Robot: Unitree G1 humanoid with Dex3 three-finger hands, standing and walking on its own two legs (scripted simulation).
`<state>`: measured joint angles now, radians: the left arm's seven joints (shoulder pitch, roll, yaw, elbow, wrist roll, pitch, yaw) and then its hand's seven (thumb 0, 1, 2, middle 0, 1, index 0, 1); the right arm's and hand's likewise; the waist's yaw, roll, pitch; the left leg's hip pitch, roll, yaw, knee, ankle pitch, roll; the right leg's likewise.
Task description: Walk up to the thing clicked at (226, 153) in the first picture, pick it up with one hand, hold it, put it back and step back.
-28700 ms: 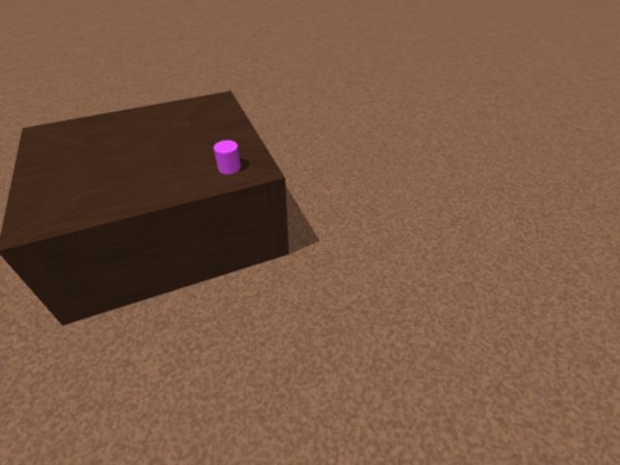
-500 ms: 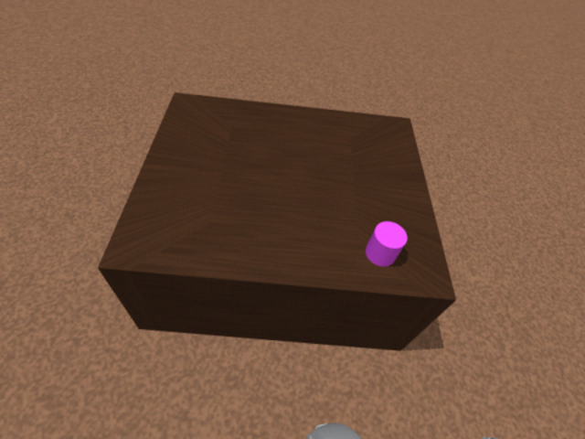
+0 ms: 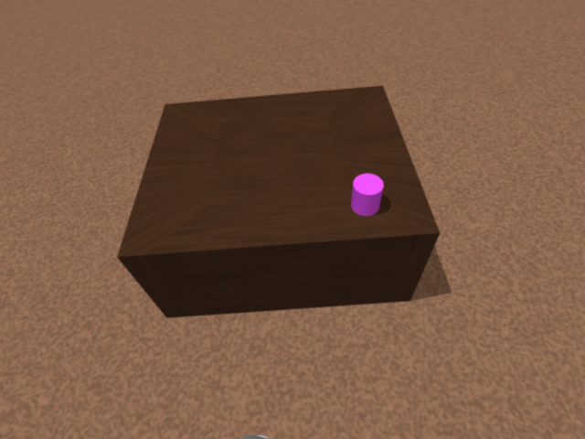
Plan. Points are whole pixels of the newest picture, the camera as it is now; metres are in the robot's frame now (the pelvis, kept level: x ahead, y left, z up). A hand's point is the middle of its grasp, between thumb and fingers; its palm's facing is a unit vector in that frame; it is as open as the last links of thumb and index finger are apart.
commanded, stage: step back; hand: right
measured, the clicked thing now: (366, 194) +0.79 -0.19 -0.30
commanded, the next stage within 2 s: stand in 2.00 s
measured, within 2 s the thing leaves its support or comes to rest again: neither
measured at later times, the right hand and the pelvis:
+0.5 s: hand out of the picture -0.01 -0.28 -0.14, palm faces -0.07 +0.90 -0.44, open 7.4 cm; pelvis -0.16 -0.01 -0.02, yaw -1 degrees
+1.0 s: hand out of the picture -0.21 -0.26 -0.15, palm faces -0.13 +0.91 -0.38, open 7.4 cm; pelvis -0.30 -0.01 -0.01, yaw +4 degrees
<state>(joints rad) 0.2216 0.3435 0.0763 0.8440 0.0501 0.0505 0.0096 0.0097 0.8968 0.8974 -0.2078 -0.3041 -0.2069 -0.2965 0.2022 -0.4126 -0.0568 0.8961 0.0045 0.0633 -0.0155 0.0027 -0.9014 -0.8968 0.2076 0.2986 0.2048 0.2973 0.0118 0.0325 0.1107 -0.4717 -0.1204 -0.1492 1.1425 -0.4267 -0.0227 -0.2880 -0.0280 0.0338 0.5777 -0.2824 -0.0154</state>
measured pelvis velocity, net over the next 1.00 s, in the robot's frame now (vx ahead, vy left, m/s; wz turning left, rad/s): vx -0.30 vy -0.01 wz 0.08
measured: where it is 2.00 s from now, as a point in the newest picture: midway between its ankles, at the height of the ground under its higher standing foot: outside the picture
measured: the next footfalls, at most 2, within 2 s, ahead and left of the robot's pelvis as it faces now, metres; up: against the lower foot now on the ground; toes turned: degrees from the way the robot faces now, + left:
left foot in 0.16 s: -0.05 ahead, +0.14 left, +0.00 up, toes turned +2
right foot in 0.50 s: -0.16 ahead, -0.14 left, +0.00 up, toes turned +2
